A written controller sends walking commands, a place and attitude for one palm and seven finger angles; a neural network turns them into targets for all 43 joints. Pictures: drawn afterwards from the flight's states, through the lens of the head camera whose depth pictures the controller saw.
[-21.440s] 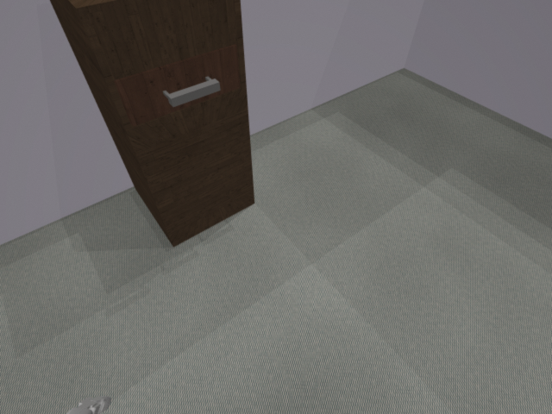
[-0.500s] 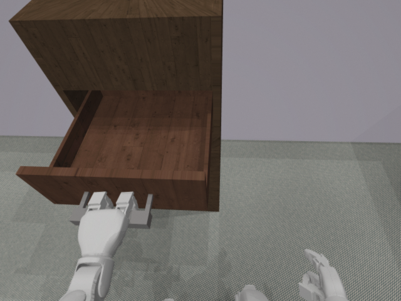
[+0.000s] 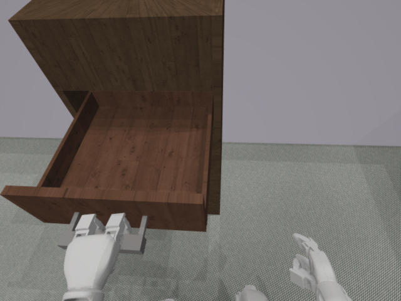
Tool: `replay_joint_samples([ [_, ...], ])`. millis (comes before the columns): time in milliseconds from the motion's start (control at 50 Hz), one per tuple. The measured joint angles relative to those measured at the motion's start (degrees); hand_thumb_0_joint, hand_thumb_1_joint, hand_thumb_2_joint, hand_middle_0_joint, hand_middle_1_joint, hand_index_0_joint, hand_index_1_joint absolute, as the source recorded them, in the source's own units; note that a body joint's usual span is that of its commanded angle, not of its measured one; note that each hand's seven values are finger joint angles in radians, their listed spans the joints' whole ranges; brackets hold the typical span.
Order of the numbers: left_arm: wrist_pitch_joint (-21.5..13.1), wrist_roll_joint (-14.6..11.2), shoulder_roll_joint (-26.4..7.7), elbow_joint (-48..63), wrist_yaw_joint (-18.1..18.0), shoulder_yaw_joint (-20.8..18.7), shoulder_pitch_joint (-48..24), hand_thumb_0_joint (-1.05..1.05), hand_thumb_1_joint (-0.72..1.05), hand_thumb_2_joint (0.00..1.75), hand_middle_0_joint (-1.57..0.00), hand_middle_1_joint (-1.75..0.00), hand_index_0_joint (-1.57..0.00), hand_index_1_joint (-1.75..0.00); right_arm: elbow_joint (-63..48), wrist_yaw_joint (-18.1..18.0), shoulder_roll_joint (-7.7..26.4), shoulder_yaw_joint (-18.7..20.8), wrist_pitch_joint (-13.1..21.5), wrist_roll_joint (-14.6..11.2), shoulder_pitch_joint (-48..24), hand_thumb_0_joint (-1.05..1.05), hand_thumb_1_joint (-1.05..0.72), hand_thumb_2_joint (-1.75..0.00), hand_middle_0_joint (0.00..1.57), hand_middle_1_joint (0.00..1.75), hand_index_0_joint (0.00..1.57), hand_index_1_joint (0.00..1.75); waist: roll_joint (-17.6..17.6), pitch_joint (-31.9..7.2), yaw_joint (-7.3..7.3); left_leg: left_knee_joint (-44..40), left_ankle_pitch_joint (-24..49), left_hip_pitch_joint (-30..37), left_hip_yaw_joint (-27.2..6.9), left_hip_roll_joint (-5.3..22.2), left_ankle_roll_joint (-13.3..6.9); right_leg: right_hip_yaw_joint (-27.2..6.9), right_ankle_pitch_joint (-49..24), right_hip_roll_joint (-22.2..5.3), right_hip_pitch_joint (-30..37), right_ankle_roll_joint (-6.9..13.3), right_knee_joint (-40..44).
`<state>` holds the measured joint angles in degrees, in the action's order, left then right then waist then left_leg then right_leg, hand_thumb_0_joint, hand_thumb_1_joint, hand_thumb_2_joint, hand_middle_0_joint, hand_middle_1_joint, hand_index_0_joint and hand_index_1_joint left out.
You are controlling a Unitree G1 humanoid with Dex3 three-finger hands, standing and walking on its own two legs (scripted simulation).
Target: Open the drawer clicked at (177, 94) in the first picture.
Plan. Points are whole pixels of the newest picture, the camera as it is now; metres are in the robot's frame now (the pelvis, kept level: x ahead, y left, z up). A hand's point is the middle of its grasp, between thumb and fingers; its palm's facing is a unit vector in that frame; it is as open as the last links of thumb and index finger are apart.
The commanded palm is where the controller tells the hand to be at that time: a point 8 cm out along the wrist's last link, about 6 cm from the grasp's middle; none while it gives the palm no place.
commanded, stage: open the thumb to release the handle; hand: left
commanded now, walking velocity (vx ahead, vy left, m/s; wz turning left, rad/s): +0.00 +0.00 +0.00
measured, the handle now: (106, 230) +0.25 +0.21 +0.00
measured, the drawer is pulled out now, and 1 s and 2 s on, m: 0.30 0.30 0.30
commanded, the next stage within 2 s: lift the hand off the handle in 0.56 s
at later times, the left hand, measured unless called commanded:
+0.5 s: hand (102, 261) +0.20 +0.21 -0.02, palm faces +0.01 -0.07 -1.00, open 11.0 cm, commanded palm +0.17 +0.22 +0.03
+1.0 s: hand (102, 255) +0.21 +0.21 -0.02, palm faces +0.04 -0.06 -1.00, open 13.6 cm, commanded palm +0.18 +0.22 +0.04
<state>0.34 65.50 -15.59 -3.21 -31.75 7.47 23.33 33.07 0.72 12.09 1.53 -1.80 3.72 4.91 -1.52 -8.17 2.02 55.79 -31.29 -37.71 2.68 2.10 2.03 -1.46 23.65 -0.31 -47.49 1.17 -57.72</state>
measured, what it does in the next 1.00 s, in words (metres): stands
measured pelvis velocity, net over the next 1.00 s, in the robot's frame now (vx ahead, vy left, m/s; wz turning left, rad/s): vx -0.02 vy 0.00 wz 0.03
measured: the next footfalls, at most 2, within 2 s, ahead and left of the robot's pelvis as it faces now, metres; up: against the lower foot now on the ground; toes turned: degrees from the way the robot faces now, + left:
none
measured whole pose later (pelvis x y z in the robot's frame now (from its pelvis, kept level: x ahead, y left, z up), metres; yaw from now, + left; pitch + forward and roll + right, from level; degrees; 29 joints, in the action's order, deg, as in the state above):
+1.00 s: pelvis -0.02 +0.00 +0.00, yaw +2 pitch +12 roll +2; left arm 1.1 64.9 -15.8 -10.1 -31.8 8.5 13.5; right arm 36.4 -2.6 12.8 2.2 -1.3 3.3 5.9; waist -2.0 -7.1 2.8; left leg 55.4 -28.7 -38.8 0.9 1.0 1.8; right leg 0.0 21.2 -1.5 -47.1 1.0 -56.0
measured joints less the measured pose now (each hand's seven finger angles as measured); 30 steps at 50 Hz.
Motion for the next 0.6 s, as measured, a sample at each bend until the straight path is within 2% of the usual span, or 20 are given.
replay_joint_samples([
  [80, -0.29, -0.55, -0.22, 1.66, 0.25, -0.63, 1.81, 0.03, 0.62, 0.72, -0.28, -1.35, -0.42, -1.35, -0.8, 0.45, -0.05, -0.46, 0.01, 0.2, 0.39, 0.01, -0.91, -0.9, 0.2, 0.3, 0.2, 0.29, 0.26, -0.24, -0.53, 0.07, -0.31, -0.07, 0.18, 0.15, 0.05, -0.17, 0.28, 0.19, -0.24, 0.0, -0.22],
  [160, -1.75, 0.81, -0.82, 0.82, -1.7, -0.63, 0.7, 0.01, 0.62, 0.74, -0.31, -1.35, -0.42, -1.35, 0.11, -0.13, 0.64, 0.41, 0.14, 0.88, 0.72, 0.01, -0.91, -0.9, 0.2, 0.3, 0.2, 0.29, 0.37, -0.35, 0.34, 1.3, -0.69, -1.55, -0.27, -0.06, 0.08, 0.18, 0.72, -0.1, -1.46, -0.01, -1.26],
  [280, 0.88, -0.15, 0.16, 0.55, -2.42, -0.69, -0.42, -0.01, 0.51, 0.72, -0.35, -1.32, -0.4, -1.32, 1.43, -0.59, 1.34, 1.09, -0.48, 0.49, 0.74, 0.01, -0.91, -0.9, 0.2, 0.3, 0.2, 0.29, -0.52, -0.08, 0.91, 1.79, -0.6, -1.86, -0.83, -0.34, -0.01, 0.64, 0.7, -0.46, -1.37, -0.06, -1.45],
  [380, 2.15, -0.96, 0.45, -0.46, -0.52, 0.23, -2.4, 0.0, 0.29, 0.63, -0.35, -1.28, -0.38, -1.29, 1.95, -1.42, 1.18, 0.66, -0.37, 0.12, 0.82, 0.02, -0.91, -0.9, 0.2, 0.3, 0.2, 0.29, -0.75, 0.37, 1.1, 0.59, 0.45, -1.01, -1.19, -0.62, -0.03, 0.97, -0.12, -0.75, -0.27, -0.06, -0.23],
  [480, 0.79, -0.66, -0.21, -1.95, 0.79, 0.22, -3.97, 0.0, -0.01, 0.51, -0.34, -1.25, -0.36, -1.26, 1.88, -2.18, 0.65, 0.07, 0.14, 0.03, 0.78, 0.02, -0.91, -0.9, 0.2, 0.3, 0.2, 0.29, -0.32, 0.77, 1.11, -0.38, 1.43, -0.51, -1.42, -0.68, 0.12, 1.19, -0.97, -0.82, 0.36, 0.1, 0.75],
  [600, -0.4, -0.51, -0.75, -3.54, 0.43, -0.35, -5.45, 0.0, -0.31, 0.38, -0.33, -1.22, -0.33, -1.22, 1.98, -2.58, 0.57, 0.15, 0.56, 0.03, 0.49, 0.01, -0.91, -0.9, 0.2, 0.3, 0.2, 0.29, -0.25, 1.01, 1.05, -0.18, 1.87, -0.88, -1.8, -0.72, 0.2, 1.54, -1.47, -0.9, 0.31, 0.18, 0.92],
])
